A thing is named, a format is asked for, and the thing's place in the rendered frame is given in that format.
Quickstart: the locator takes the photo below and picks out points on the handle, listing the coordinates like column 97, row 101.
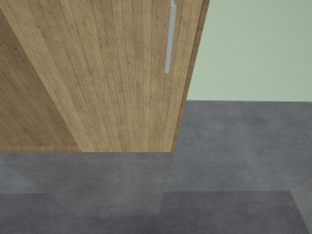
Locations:
column 171, row 28

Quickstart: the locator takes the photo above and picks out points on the wardrobe door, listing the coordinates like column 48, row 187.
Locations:
column 28, row 115
column 103, row 64

